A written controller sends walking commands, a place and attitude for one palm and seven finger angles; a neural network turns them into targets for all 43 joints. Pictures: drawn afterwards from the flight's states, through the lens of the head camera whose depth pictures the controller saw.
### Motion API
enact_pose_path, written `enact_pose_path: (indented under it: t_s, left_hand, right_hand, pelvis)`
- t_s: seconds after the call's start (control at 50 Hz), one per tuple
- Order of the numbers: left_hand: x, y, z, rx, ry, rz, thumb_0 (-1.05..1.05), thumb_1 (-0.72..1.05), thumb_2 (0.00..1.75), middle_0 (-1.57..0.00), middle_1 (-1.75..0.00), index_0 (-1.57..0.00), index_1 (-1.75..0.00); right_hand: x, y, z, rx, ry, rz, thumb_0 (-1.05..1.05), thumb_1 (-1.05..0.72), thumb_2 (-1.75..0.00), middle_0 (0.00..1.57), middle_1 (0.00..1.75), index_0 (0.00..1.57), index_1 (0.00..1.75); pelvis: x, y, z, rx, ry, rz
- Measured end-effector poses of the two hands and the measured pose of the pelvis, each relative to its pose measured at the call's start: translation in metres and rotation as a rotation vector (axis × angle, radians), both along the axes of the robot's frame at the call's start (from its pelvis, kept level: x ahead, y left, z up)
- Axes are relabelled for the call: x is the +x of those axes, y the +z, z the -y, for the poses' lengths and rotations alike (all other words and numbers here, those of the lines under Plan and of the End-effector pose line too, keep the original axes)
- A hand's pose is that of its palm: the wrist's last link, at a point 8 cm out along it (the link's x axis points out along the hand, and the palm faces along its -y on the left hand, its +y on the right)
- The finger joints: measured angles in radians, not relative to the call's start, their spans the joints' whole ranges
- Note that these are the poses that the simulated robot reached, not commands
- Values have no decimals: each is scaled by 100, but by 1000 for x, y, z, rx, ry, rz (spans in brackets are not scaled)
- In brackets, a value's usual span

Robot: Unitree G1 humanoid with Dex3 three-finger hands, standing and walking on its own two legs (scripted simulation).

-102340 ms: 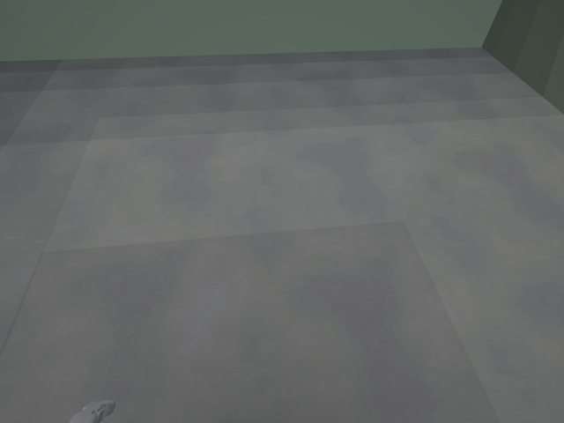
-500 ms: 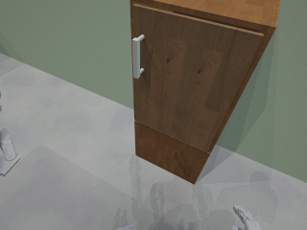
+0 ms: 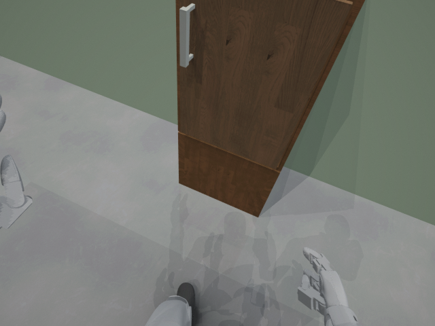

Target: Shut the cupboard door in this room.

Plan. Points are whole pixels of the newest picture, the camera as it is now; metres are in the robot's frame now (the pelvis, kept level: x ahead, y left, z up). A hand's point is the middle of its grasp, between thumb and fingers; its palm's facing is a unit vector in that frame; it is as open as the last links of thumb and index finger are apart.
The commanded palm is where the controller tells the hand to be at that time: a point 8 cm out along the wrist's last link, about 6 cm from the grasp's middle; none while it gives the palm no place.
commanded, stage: stop stepping back and stand still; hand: left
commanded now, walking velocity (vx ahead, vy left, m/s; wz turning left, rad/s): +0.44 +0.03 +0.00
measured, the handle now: (187, 36) +0.81 +0.19 +0.11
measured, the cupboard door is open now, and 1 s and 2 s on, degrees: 0 0 0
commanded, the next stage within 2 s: let the arm hang, fingers relaxed in 1.04 s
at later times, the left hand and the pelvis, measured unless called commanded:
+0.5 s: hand out of the picture +0.15 +0.30 +0.21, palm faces +0.26 -0.91 -0.32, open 7.5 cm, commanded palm +0.07 +0.36 +0.20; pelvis -0.09 +0.07 +0.02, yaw -5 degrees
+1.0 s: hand out of the picture +0.12 +0.37 +0.18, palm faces +0.35 -0.83 -0.43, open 7.5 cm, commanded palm +0.05 +0.42 +0.20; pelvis -0.11 +0.13 +0.01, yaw -2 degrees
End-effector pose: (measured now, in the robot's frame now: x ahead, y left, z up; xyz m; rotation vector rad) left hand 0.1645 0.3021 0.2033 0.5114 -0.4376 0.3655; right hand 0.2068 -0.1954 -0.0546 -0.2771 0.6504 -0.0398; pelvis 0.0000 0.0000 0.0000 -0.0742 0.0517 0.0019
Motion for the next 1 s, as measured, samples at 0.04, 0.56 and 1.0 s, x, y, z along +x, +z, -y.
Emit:
enact_pose_path:
  t_s: [0.04, 0.56, 1.0]
  left_hand:
    - [-6, 4, 3, 18, -44, 2, 1, 89, 90, -22, -30, -21, -30]
    - [-89, 32, -39, 121, -233, -138, 2, 89, 90, -21, -30, -20, -30]
    - [-84, -6, -110, -16, -37, -150, 2, 89, 90, -21, -30, -20, -30]
  right_hand:
    - [-26, -1, 7, 2, -61, -14, 1, -90, -90, 21, 30, 20, 30]
    - [-214, 12, -58, 89, -274, -76, 1, -90, -90, 21, 30, 20, 30]
    - [-175, 0, -96, 6, -177, -80, 1, -90, -90, 20, 30, 20, 30]
  pelvis:
    - [-4, -1, -3, 11, -14, 29]
    - [-100, 24, -78, 30, -97, 56]
    - [-107, 9, -125, 79, -42, 58]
